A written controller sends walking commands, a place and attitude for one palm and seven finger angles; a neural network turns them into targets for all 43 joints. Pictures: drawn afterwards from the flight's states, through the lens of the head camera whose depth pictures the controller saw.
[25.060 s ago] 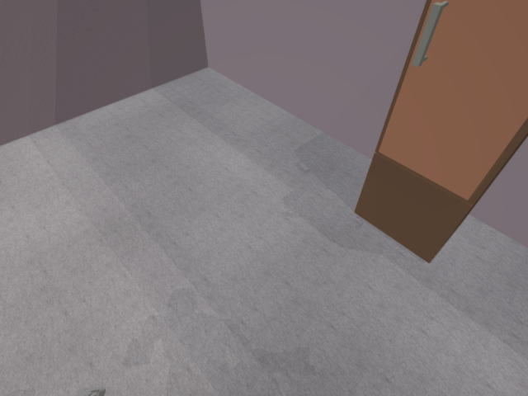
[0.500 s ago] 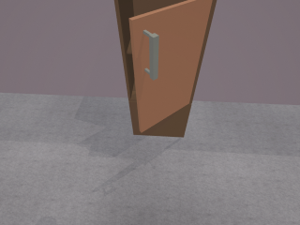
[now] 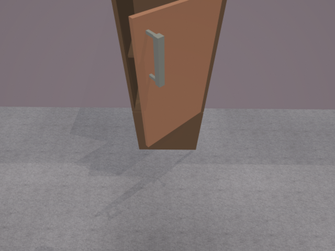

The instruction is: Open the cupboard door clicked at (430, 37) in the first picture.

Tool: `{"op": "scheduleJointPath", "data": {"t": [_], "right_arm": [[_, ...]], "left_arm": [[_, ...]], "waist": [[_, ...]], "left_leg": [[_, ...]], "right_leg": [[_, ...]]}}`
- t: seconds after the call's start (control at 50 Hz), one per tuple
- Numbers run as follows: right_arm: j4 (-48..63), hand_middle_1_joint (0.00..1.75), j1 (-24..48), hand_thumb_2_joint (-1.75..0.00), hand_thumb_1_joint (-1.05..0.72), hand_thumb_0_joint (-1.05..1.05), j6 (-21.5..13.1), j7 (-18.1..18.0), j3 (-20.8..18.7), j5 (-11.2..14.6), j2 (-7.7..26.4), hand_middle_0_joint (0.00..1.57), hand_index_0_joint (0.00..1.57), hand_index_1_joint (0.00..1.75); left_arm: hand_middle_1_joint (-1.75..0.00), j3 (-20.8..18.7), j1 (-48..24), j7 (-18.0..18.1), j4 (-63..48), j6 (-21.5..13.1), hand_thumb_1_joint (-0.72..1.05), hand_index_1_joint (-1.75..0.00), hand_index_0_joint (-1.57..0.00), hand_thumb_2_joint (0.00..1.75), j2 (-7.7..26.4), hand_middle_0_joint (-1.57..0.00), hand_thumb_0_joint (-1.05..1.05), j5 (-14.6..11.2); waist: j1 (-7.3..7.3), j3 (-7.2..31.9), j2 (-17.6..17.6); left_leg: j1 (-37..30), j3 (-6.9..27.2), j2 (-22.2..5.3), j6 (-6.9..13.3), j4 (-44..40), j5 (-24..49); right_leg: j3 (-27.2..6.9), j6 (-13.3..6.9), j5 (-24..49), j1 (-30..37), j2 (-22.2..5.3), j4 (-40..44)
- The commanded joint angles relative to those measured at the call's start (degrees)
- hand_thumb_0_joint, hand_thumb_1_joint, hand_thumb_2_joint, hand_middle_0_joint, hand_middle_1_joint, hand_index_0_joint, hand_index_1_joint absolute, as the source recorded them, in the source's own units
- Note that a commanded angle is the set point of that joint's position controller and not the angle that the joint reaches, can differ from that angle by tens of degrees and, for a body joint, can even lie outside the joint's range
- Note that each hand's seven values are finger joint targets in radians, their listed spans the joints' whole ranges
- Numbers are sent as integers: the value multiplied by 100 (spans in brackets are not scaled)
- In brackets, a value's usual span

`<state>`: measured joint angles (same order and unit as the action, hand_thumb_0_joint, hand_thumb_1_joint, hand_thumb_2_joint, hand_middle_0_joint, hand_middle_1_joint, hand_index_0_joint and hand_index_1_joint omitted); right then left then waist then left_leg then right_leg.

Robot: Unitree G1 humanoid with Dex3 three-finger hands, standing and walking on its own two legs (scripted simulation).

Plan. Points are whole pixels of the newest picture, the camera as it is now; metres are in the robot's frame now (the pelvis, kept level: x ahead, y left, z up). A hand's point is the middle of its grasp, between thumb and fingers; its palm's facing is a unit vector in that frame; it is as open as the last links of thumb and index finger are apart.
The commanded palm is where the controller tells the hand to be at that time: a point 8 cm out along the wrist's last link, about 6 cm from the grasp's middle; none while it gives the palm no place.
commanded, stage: walk to a spot facing it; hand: left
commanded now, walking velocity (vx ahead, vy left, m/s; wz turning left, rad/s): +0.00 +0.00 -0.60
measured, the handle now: (155, 59) +0.61 +0.08 +0.13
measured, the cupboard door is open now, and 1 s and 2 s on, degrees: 41 41 41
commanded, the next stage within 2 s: none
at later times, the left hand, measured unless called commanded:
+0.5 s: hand out of the picture +0.09 +0.17 -0.16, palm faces -0.25 -0.92 -0.29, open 7.3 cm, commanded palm none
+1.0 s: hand (143, 234) +0.19 +0.08 -0.16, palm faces -0.57 -0.78 -0.27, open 7.3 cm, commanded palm none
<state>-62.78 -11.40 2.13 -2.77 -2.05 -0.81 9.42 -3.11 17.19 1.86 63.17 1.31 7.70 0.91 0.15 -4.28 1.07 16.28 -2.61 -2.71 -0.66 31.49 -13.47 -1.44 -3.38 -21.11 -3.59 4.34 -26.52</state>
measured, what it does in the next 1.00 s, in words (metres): steps on the spot, turning right: left foot, then right foot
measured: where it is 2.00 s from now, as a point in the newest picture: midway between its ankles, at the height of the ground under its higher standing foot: outside the picture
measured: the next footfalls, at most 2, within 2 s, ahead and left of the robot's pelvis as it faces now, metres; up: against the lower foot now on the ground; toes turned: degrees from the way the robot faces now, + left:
left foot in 0.64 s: +0.07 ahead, +0.09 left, +0.00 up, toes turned -22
right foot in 0.94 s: -0.06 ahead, -0.15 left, +0.00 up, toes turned -37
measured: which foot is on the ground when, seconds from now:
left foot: down 0.00-0.32, up 0.34-0.62, down 0.64-0.94, up 0.96-1.00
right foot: down 0.00-0.64, up 0.66-0.92, down 0.94-1.00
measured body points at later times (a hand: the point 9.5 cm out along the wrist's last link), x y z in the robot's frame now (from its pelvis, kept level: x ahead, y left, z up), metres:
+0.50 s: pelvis -0.02 -0.02 +0.00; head +0.03 -0.05 +0.45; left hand +0.11 +0.22 -0.14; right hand -0.01 -0.29 -0.15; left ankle +0.01 +0.11 -0.68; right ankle -0.05 -0.12 -0.73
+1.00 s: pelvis -0.02 -0.02 -0.01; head +0.03 -0.07 +0.43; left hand +0.22 +0.13 -0.14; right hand -0.13 -0.26 -0.16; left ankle +0.03 +0.11 -0.70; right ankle -0.09 -0.12 -0.73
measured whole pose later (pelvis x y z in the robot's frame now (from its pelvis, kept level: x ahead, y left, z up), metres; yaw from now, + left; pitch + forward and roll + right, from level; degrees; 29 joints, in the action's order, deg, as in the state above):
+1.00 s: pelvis -0.02 -0.02 -0.01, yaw -37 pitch +1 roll -1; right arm -52.4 -11.8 3.1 -1.5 -3.3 -0.5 13.8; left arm -4.3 7.0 -0.8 51.1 1.0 13.4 1.4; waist -0.7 -8.1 2.2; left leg 21.6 -4.7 -7.2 -3.3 52.7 -30.4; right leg 1.2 -0.6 -18.7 -17.8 0.2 -35.8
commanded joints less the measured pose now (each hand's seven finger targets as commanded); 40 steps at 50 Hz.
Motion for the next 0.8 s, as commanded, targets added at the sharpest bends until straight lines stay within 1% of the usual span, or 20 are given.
{"op": "scheduleJointPath", "data": {"t": [0.0,0.04,0.08,0.12,0.2,0.26,0.28,0.3,0.32,0.36,0.4,0.5,0.56,0.58,0.6,0.62,0.64,0.68,0.72,0.78], "right_arm": [[447,30,-277,-90,-90,0,-48,-63,-216,-30,627,20,20,30],[486,30,-447,-90,-90,0,-79,-97,-270,-52,829,20,20,30],[511,30,-727,-90,-90,0,-111,-118,-341,-99,1129,20,20,30],[663,30,-677,-90,-90,0,-163,-104,-335,-120,1187,20,20,30],[949,30,-29,-90,-90,0,-171,-24,-360,-165,1274,20,20,30],[1120,30,262,-90,-90,0,-84,35,-390,-79,1228,20,20,30],[1257,30,264,-90,-90,0,-28,88,-359,-21,849,20,20,30],[1489,30,639,-90,-90,0,-12,152,-323,-9,720,20,20,30],[1523,30,685,-90,-90,0,7,174,-344,-27,785,20,20,30],[1459,30,605,-90,-90,0,-19,117,-349,-10,793,20,20,30],[1398,30,499,-90,-90,0,-23,111,-313,12,695,20,20,30],[1496,30,471,-90,-90,0,-58,83,-273,56,603,20,20,30],[1370,30,-54,-90,-90,0,-151,20,-256,73,679,20,20,30],[1318,30,-262,-90,-90,0,-209,-16,-278,52,903,20,20,30],[1338,30,-351,-90,-90,0,-264,-43,-367,-47,1441,20,20,30],[1432,30,-475,-90,-90,0,-228,-50,-400,-62,1648,20,20,30],[1439,30,-454,-90,-90,0,-237,-56,-351,-126,1553,20,20,30],[1576,30,-39,-90,-90,0,-246,-43,-292,-126,1331,20,20,30],[1614,30,49,-90,-90,0,-247,-46,-272,-132,1251,20,20,30],[1469,30,-286,-90,-90,0,-234,-21,-323,-127,1364,20,20,30]], "left_arm": [[-30,-260,96,9,-432,16,90,-30,-20,90,1009,-20,0,-5],[-30,-275,8,-18,-556,38,90,-30,-20,90,933,-20,0,-11],[-30,-265,-118,-82,-706,82,90,-30,-20,90,753,-20,0,-27],[-30,-269,-422,-162,-886,121,90,-30,-20,90,727,-20,0,6],[-30,-260,-285,-281,-995,117,90,-30,-20,90,617,-20,0,20],[-30,-343,322,-264,-877,75,90,-30,-20,90,924,-20,0,48],[-30,-421,304,-191,-929,13,90,-30,-20,90,1492,-20,0,110],[-30,-493,234,-125,-1010,8,90,-30,-20,90,1969,-20,0,96],[-30,-515,109,-84,-1059,6,90,-30,-20,90,1932,-20,0,62],[-30,-455,-384,-10,-1133,-19,90,-30,-20,90,1573,-20,0,74],[-30,-418,-460,-9,-1197,-29,90,-30,-20,90,1478,-20,0,69],[-30,-452,-441,-41,-1231,9,90,-30,-20,90,1626,-20,0,88],[-30,-431,-674,-69,-1295,35,90,-30,-20,90,1531,-20,0,19],[-30,-385,-733,-91,-1368,55,90,-30,-20,90,1357,-20,0,-29],[-30,-319,-589,-150,-1497,66,90,-30,-20,90,987,-20,0,-71],[-30,-271,-665,-186,-1631,34,90,-30,-20,90,991,-20,0,-16],[-30,-304,-859,-223,-1626,73,90,-30,-20,90,1127,-20,0,46],[-30,-341,-962,-309,-1567,96,90,-30,-20,90,1065,-20,0,33],[-30,-291,-990,-374,-1619,119,90,-30,-20,90,942,-20,0,26],[-30,-217,-1110,-406,-1665,97,90,-30,-20,90,848,-20,0,15]], "waist": [[-120,-7,-267],[-168,161,361],[-215,302,1333],[-177,332,781],[87,457,781],[388,344,41],[391,150,-1469],[563,-59,-1996],[472,40,-1260],[179,322,-1550],[104,559,-1154],[107,521,-905],[-149,667,-920],[-250,730,-468],[-211,847,1087],[-226,807,1587],[-290,642,1035],[-33,342,1008],[-2,432,944],[-166,616,1024]], "left_leg": [[-442,53,-369,78,82,815],[-902,501,-861,315,-339,1353],[-1167,1494,-1880,978,-1233,1402],[-808,1609,-2310,1288,-1605,623],[-288,418,-1932,842,-1337,520],[519,-365,-1315,289,-163,-306],[1286,-846,-513,-141,1176,-1431],[1767,-506,-63,-206,2475,-2304],[1738,10,-111,-173,3047,-2003],[1950,321,-184,-197,3333,-1520],[1518,218,-82,-253,2978,-1350],[856,151,157,-204,1567,-1318],[-149,163,216,-152,-147,-403],[-1016,509,-198,-3,-877,74],[-1765,1911,-1567,517,-1267,1005],[-1541,2512,-2541,1111,-1375,1877],[-1086,2454,-2491,1343,-1397,1868],[-722,1403,-1879,1110,-1231,2194],[-885,660,-1574,893,-1009,2604],[-996,243,-1560,774,-791,2724]], "right_leg": [[-1038,-235,2979,-877,-1108,163],[-703,-37,2299,-1312,-663,-324],[-40,181,-413,-1979,-151,-1882],[-54,225,-1389,-2147,-513,-3160],[282,263,-853,-1536,-665,-2165],[450,275,587,-510,-565,-226],[-1488,-166,570,-440,-1677,1003],[-2723,-792,1143,-843,-2580,1366],[-2644,-1008,1255,-888,-2444,1126],[-2087,-891,2508,-353,-1918,535],[-1733,-801,3200,-315,-1703,322],[-2071,-826,3109,-458,-1585,319],[-1966,-428,3324,-737,-1239,-121],[-1692,-140,2706,-1483,-901,-474],[-911,245,666,-2565,-135,-1360],[-162,486,-1503,-2791,-129,-2683],[-266,543,-1439,-2816,-257,-3600],[-158,627,-874,-2860,-507,-4120],[110,662,-749,-2668,-590,-3498],[494,585,-613,-2017,-509,-2220]]}}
